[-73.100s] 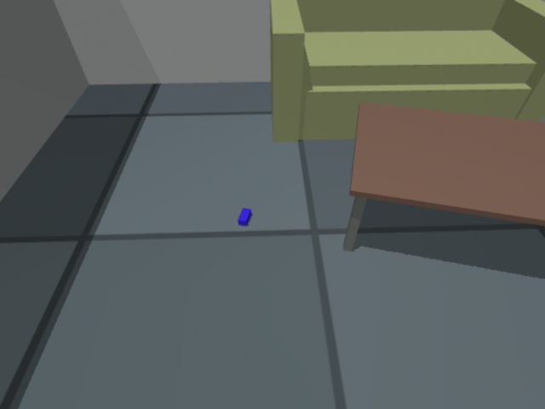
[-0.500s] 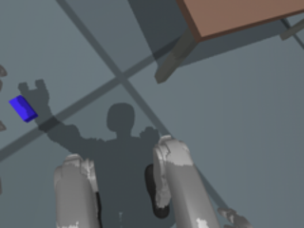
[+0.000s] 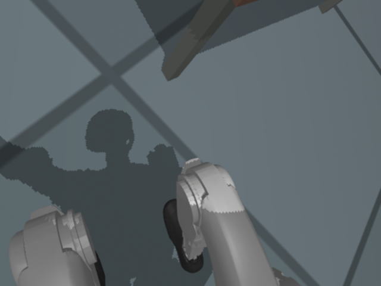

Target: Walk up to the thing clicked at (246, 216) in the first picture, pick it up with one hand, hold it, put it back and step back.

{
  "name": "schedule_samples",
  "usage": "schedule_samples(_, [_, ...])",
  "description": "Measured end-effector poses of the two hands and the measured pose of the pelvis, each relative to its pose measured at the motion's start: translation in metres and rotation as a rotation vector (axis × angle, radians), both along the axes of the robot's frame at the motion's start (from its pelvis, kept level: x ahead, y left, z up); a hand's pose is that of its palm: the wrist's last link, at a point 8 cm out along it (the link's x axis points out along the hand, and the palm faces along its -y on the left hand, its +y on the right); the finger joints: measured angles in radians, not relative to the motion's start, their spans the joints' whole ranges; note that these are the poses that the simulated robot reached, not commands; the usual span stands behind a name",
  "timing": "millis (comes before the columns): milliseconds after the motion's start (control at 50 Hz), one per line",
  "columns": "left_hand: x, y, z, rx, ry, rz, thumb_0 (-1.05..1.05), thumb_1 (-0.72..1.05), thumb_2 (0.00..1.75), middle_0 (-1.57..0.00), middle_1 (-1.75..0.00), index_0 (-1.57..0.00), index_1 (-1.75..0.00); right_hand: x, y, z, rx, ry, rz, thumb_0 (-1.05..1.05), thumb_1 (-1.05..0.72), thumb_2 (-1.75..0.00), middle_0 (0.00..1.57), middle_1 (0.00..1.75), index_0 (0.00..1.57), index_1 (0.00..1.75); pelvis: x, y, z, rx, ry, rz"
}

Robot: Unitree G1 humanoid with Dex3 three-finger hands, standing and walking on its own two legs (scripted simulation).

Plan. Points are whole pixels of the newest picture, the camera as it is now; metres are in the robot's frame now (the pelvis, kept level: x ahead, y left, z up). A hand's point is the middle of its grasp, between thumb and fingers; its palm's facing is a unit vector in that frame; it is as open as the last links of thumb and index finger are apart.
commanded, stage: rest palm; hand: left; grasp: from above
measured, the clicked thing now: out of the picture +0.48 +0.36 -0.30
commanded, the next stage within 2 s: close in 1.94 s
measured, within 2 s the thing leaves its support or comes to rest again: neither
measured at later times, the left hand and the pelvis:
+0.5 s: hand out of the picture +0.43 +0.34 -0.21, palm faces -0.43 -0.17 -0.89, open 14.5 cm; pelvis -0.01 +0.00 -0.01, yaw +0 degrees
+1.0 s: hand out of the picture +0.45 +0.34 -0.24, palm faces -0.45 -0.21 -0.87, open 14.6 cm; pelvis -0.01 +0.00 -0.01, yaw -2 degrees
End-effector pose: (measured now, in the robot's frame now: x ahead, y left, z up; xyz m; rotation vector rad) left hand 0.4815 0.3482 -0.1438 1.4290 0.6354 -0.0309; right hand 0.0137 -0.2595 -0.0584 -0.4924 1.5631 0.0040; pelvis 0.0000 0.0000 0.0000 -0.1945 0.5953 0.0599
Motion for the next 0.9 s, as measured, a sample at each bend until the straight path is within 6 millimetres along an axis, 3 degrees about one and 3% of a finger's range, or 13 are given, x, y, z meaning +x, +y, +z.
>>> schedule_samples(120, [-0.017, 0.008, 0.009, 0.007, 0.002, -0.019, 0.00, -0.59, 1.04, -0.08, -0.97, -0.06, -0.99, 0.008, -0.007, 0.002, 0.006, -0.006, 0.001, 0.00, -0.90, -0.89, 0.20, 0.30, 0.20, 0.30, 0.000, 0.001, 0.003, -0.002, 0.001, 0.006])
schedule_samples(240, [-0.041, 0.012, 0.021, -0.013, 0.046, -0.030, 0.00, -0.59, 1.07, -0.08, -0.92, -0.04, -0.96, 0.030, -0.015, 0.000, 0.017, -0.056, 0.046, 0.00, -0.90, -0.89, 0.20, 0.30, 0.20, 0.30, -0.004, 0.000, 0.007, 0.009, -0.008, 0.017])
schedule_samples(400, [-0.051, 0.002, 0.007, -0.054, 0.082, -0.099, 0.00, -0.60, 1.07, -0.08, -0.92, -0.04, -0.96, 0.048, -0.017, -0.001, -0.007, -0.130, 0.142, 0.00, -0.90, -0.89, 0.20, 0.30, 0.20, 0.30, -0.012, -0.002, 0.000, 0.011, -0.064, 0.014])
schedule_samples(600, [-0.031, -0.013, -0.024, -0.011, -0.013, -0.081, 0.00, -0.59, 1.05, -0.09, -0.94, -0.05, -0.97, 0.024, -0.006, -0.001, -0.002, -0.082, 0.169, 0.00, -0.90, -0.90, 0.20, 0.30, 0.20, 0.30, -0.011, -0.001, -0.012, -0.007, -0.078, -0.008])
schedule_samples(760, [-0.009, -0.016, -0.034, 0.010, -0.016, -0.006, 0.00, -0.59, 1.05, -0.09, -0.94, -0.05, -0.97, -0.004, 0.004, 0.000, 0.040, -0.008, 0.104, 0.00, -0.91, -0.90, 0.20, 0.30, 0.20, 0.30, -0.005, 0.001, -0.013, -0.021, -0.057, -0.018])
schedule_samples(900, [-0.013, -0.011, -0.037, -0.018, 0.042, 0.022, 0.00, -0.59, 1.05, -0.08, -0.93, -0.04, -0.97, -0.007, 0.008, 0.001, 0.057, 0.004, 0.086, 0.00, -0.91, -0.90, 0.20, 0.30, 0.20, 0.30, -0.004, 0.001, -0.009, -0.027, -0.054, -0.017])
